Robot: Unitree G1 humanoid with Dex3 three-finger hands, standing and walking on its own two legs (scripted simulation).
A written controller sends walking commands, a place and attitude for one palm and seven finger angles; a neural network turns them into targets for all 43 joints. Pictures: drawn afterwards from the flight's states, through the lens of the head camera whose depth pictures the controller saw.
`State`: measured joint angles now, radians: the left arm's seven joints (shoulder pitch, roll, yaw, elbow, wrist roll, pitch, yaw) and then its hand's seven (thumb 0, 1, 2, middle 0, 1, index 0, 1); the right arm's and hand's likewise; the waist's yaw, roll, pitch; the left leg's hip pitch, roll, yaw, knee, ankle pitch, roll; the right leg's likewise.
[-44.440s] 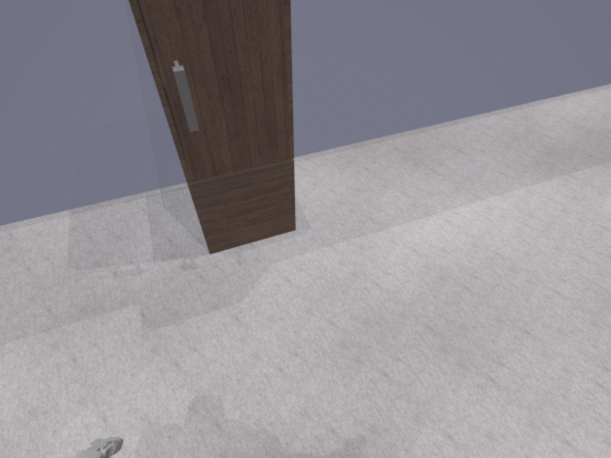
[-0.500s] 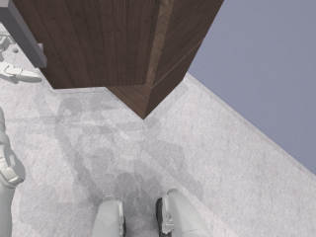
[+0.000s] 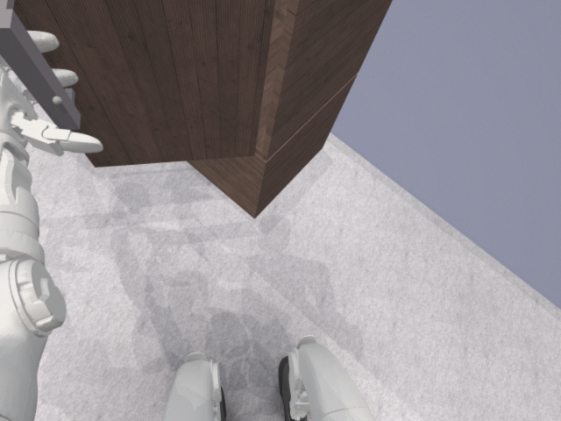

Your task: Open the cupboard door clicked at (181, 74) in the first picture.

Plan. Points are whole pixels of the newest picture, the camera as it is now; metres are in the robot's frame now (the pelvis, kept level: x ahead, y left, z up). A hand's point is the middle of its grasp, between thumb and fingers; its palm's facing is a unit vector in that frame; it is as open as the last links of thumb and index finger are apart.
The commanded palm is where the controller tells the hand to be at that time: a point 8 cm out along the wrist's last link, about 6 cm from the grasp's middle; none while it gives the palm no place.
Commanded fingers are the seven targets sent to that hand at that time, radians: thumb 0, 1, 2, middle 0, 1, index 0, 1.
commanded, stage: slide the fingers in behind the handle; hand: left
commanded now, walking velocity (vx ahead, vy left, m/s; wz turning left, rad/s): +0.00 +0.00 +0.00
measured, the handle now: (41, 66) +0.57 +0.26 +0.06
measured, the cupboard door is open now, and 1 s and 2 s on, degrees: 49 49 82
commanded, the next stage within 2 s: close the thumb around the handle in 0.30 s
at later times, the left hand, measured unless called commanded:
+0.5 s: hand (48, 102) +0.52 +0.25 +0.05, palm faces +0.06 -1.00 +0.00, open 13.8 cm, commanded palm +0.51 +0.28 +0.06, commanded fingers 0.00 -0.16 0.44 -0.32 -1.24 -0.32 -1.24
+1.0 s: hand (59, 98) +0.53 +0.24 +0.05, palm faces +0.05 -1.00 -0.02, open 6.0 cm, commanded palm +0.51 +0.27 +0.06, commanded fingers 0.00 0.90 0.90 -0.40 -1.35 -0.40 -1.35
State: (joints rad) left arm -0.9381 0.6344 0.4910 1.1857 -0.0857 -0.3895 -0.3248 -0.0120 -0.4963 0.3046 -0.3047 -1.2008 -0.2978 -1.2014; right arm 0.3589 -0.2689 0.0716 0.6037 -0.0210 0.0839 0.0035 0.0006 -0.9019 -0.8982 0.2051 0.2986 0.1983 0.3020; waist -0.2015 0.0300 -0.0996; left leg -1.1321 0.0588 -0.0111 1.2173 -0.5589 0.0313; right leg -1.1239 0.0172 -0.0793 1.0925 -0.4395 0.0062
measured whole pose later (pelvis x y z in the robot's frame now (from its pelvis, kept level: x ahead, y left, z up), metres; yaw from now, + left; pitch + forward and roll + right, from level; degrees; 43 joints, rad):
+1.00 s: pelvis +0.00 +0.00 +0.00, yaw +0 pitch +27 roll -5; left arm -0.95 0.64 0.48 1.19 -0.08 -0.40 -0.32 0.01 0.66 0.80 -0.39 -1.33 -0.38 -1.33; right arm 0.37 -0.27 0.07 0.61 -0.03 0.08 0.00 0.00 -0.90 -0.90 0.21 0.30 0.20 0.30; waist -0.20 0.04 -0.10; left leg -1.14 0.06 -0.01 1.22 -0.56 0.03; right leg -1.13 0.02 -0.08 1.10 -0.44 0.01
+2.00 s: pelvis +0.02 -0.01 +0.02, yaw +2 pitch +20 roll -1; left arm -0.21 -0.02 0.09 0.42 0.02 -0.40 0.48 0.01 0.66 0.75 -0.29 -1.34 -0.32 -1.31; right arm 0.21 -0.19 -0.01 0.56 -0.07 0.03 0.07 0.00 -0.90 -0.90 0.20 0.30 0.20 0.30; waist -0.02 0.02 -0.17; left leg -0.89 0.03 0.01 1.09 -0.55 0.01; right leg -0.92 -0.01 -0.05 1.05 -0.48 -0.01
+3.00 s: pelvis +0.00 -0.04 +0.02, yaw +4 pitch +16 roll +0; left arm -0.13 -0.10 -0.10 0.44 0.09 -0.42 0.60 0.00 -0.42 0.34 -0.29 -1.05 -0.29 -1.05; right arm 0.19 -0.19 -0.02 0.63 -0.09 -0.03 0.02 0.01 -0.90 -0.90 0.20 0.30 0.20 0.30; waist -0.02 0.02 -0.15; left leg -0.87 0.02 -0.02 1.09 -0.51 -0.03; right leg -0.90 -0.02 -0.08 1.09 -0.47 -0.05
